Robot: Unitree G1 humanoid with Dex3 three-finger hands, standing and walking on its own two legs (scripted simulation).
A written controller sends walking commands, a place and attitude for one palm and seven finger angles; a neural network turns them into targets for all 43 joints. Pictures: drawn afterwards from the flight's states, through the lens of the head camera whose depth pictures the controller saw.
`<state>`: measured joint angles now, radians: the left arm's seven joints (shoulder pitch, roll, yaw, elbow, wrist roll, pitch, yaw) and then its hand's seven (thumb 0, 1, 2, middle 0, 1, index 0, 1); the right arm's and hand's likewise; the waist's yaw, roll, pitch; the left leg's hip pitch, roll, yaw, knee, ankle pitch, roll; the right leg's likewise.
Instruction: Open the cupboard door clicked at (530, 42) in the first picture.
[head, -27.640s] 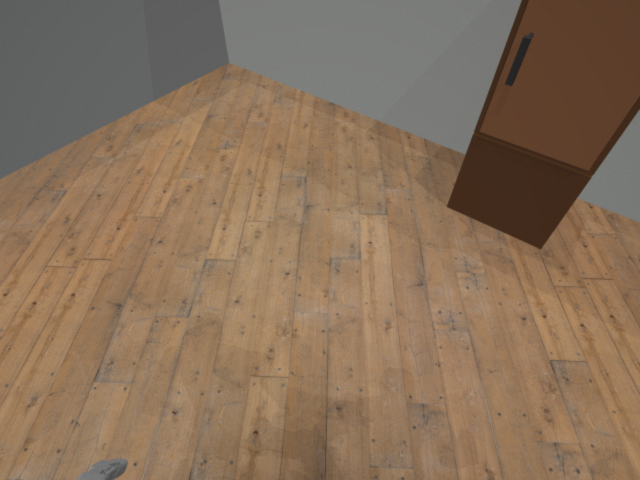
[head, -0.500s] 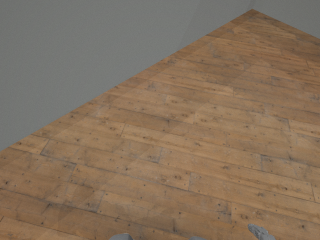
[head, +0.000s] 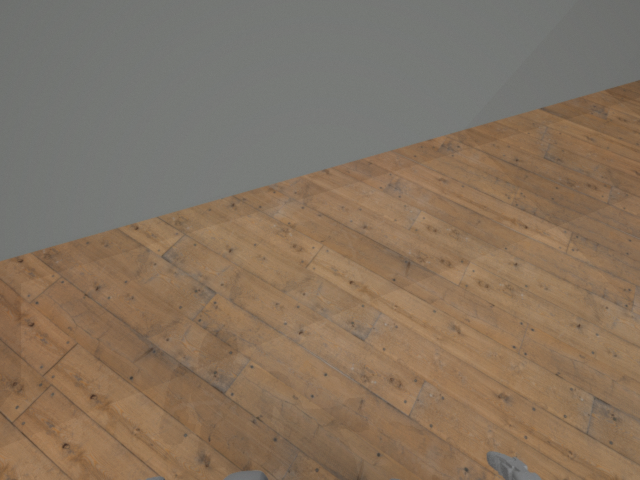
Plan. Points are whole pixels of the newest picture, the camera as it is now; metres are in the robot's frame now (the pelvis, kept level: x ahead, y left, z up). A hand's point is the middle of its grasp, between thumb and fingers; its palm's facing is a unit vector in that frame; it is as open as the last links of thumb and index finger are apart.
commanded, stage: turn to face it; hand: left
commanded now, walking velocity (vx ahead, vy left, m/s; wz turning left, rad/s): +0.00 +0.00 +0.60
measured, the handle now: out of the picture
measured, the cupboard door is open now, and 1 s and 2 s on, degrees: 48 48 48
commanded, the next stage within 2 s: none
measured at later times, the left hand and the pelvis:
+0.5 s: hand out of the picture +0.04 +0.17 -0.14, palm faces +0.28 -0.92 -0.27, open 7.4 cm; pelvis +0.01 -0.05 +0.01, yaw +18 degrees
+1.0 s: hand out of the picture -0.01 +0.15 -0.14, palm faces +0.56 -0.77 -0.31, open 7.4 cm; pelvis +0.03 -0.08 +0.01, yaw +36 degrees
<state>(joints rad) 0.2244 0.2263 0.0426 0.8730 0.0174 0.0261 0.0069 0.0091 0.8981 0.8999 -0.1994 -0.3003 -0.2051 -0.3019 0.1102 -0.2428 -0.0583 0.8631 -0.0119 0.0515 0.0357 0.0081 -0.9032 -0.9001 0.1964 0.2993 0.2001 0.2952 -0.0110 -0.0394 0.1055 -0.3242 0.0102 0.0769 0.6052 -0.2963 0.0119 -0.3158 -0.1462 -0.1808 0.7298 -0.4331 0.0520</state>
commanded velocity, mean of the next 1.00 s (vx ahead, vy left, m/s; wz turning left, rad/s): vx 0.00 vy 0.00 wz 0.60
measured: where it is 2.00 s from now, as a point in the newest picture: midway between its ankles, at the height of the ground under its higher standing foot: outside the picture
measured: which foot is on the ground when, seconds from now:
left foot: down 0.00-0.30, up 0.32-0.58, down 0.60-0.88, up 0.90-1.00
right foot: up 0.00-0.28, down 0.30-0.58, up 0.60-0.86, down 0.88-1.00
